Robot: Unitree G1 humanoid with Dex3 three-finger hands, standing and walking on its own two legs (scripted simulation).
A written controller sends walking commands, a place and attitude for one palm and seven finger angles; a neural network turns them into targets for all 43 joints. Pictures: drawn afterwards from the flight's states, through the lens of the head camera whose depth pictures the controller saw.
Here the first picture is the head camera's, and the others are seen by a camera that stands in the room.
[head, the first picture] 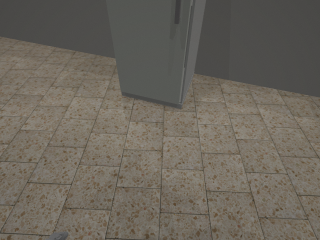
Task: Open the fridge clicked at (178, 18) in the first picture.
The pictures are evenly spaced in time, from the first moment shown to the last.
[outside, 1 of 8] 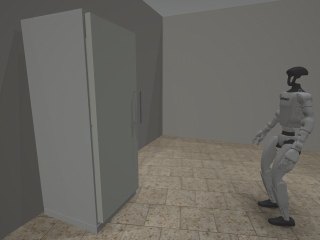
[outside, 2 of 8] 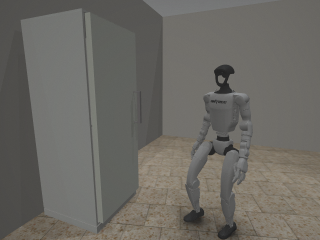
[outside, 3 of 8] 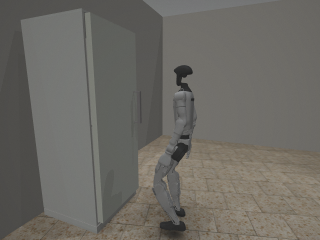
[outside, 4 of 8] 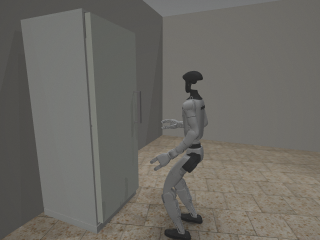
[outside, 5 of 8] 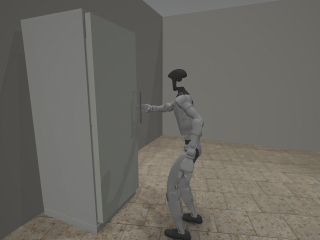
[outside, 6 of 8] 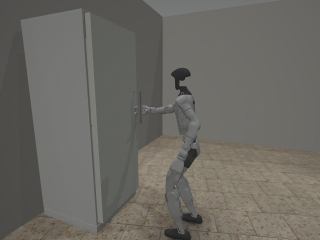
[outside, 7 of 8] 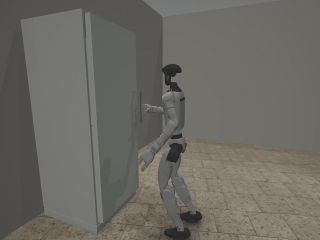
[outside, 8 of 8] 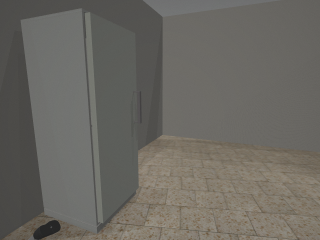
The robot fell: yes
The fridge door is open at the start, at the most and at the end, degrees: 0 0 0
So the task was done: no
